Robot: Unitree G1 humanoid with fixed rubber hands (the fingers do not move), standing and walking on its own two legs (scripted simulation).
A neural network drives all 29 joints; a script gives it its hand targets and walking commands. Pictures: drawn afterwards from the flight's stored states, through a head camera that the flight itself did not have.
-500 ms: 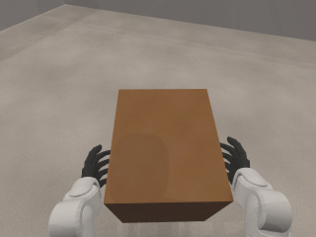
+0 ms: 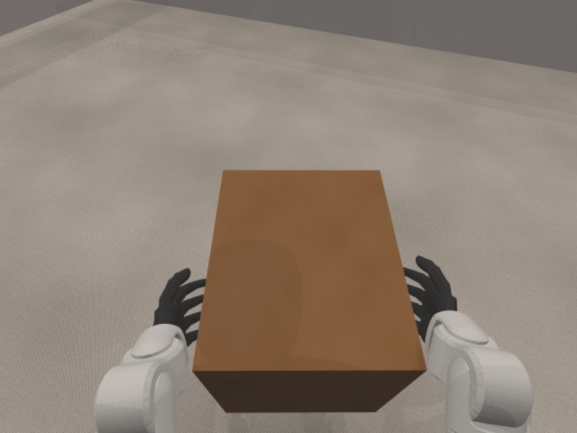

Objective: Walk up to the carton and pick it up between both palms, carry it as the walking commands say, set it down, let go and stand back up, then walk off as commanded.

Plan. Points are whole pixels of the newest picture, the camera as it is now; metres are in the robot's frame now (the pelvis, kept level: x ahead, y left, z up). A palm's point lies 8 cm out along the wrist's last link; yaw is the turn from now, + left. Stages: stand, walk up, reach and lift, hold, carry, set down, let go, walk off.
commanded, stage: carry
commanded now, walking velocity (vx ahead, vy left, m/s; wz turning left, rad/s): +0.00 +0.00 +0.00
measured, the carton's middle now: (301, 294) +0.32 -0.01 +0.02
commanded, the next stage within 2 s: none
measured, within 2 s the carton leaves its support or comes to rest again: neither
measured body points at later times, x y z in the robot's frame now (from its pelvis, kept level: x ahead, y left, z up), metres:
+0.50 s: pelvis -0.08 -0.03 +0.01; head -0.10 -0.04 +0.46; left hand +0.16 +0.12 +0.09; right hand +0.17 -0.20 +0.09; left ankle -0.04 +0.10 -0.71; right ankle +0.05 -0.13 -0.71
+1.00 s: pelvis -0.15 +0.00 +0.01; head -0.20 -0.01 +0.46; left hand +0.10 +0.15 +0.09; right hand +0.10 -0.17 +0.09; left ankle -0.04 +0.10 -0.71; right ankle -0.10 -0.13 -0.72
